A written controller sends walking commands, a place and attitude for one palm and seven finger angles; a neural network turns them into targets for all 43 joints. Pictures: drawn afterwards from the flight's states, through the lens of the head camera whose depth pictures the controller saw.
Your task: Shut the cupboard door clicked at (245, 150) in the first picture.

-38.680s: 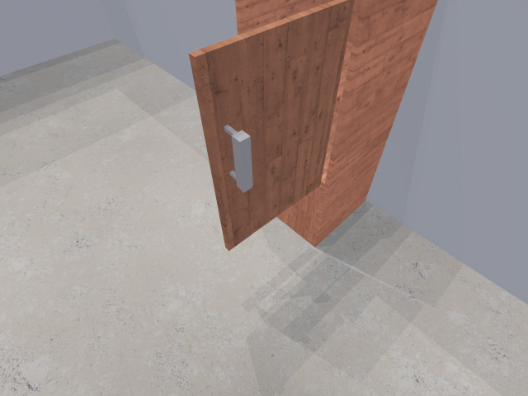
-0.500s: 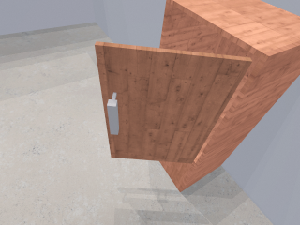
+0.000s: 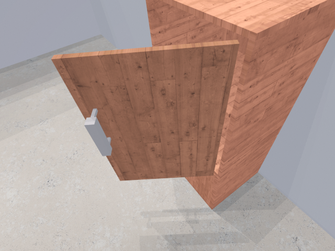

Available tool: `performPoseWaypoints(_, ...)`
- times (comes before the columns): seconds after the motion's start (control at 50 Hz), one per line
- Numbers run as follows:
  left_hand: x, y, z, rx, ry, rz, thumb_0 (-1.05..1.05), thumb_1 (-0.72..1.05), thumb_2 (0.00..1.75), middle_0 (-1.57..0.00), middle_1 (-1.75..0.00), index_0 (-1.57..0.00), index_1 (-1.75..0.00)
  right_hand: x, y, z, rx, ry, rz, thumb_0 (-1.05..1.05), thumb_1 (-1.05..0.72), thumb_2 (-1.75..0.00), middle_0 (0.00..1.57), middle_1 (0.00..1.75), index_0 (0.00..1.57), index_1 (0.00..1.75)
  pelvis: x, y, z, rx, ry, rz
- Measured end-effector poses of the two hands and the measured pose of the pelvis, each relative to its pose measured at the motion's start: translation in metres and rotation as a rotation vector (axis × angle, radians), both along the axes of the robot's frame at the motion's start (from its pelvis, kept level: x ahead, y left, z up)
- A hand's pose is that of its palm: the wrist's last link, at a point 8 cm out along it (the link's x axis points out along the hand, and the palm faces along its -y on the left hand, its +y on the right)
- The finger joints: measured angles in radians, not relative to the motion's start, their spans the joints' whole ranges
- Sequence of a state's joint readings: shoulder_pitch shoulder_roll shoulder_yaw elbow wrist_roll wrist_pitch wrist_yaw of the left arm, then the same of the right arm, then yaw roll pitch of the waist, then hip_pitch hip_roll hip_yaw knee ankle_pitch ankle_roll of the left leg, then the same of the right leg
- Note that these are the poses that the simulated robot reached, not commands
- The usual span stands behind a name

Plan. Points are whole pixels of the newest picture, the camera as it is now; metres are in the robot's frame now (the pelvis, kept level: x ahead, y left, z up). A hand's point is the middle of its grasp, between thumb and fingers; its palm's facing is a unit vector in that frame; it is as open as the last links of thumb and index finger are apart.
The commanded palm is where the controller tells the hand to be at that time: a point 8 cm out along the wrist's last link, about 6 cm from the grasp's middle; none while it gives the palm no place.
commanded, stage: look again from close up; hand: left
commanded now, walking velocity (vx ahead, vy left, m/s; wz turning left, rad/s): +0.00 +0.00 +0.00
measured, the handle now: (101, 132) +0.43 +0.21 +0.03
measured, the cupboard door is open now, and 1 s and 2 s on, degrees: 57 57 57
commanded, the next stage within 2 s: raise the hand and make a fist in 0.16 s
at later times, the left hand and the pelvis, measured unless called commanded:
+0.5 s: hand (99, 223) +0.19 +0.16 +0.01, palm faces +0.21 -0.98 -0.06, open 7.0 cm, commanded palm +0.09 +0.21 -0.05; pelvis -0.03 -0.01 -0.01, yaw +2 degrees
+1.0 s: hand out of the picture +0.11 +0.16 -0.02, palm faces -0.11 -0.99 -0.05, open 4.6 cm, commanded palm +0.07 +0.24 -0.02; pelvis -0.13 +0.02 -0.09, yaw +2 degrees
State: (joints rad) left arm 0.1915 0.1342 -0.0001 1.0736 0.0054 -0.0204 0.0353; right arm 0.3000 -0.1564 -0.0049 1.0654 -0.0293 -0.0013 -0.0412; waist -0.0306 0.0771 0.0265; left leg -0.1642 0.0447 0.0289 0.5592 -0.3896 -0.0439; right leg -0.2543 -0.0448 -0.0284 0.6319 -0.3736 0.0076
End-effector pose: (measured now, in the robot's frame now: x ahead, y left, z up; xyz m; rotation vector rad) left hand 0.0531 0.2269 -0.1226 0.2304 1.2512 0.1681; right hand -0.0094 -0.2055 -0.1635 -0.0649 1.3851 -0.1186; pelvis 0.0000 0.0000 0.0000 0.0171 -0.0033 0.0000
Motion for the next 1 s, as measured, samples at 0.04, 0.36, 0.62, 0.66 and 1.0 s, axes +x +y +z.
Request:
performPoseWaypoints(0.04,-0.008,-0.003,0.002,0.008,0.012,0.018,0.00,0.93,0.90,-0.20,-0.30,-0.20,-0.30,0.006,-0.009,0.000,-0.003,-0.007,0.010,0.02,-0.93,-0.89,0.20,0.30,0.20,0.30,0.000,-0.005,0.001,0.003,-0.001,0.004)
performPoseWaypoints(0.36,-0.002,-0.008,0.038,-0.008,-0.329,0.147,0.02,0.91,0.90,-0.21,-0.30,-0.20,-0.31,0.041,-0.053,0.027,-0.158,-0.239,0.055,0.01,-0.91,-0.89,0.20,0.30,0.20,0.30,-0.008,-0.018,-0.002,-0.004,-0.005,-0.006)
performPoseWaypoints(0.62,0.064,-0.026,0.111,-0.249,-1.284,-0.151,0.00,0.91,0.90,-0.36,-0.47,-0.36,-0.48,0.154,-0.045,0.079,-0.192,-0.897,0.203,0.01,-0.90,-0.89,0.20,0.30,0.20,0.30,-0.067,-0.006,-0.048,0.020,0.181,0.001)
performPoseWaypoints(0.66,0.037,-0.020,0.089,-0.258,-1.218,-0.145,0.00,0.91,0.90,-0.39,-0.51,-0.39,-0.52,0.159,-0.038,0.076,-0.191,-0.927,0.237,0.01,-0.90,-0.89,0.20,0.30,0.20,0.30,-0.078,-0.003,-0.061,0.015,0.188,0.004)
performPoseWaypoints(1.0,0.040,-0.010,0.107,-0.253,-1.211,-0.287,0.01,0.90,0.90,-0.70,-0.85,-0.70,-0.85,0.045,0.032,0.000,-0.051,-0.740,0.169,0.01,-0.90,-0.89,0.20,0.30,0.20,0.30,-0.131,0.022,-0.090,-0.038,0.175,0.036)
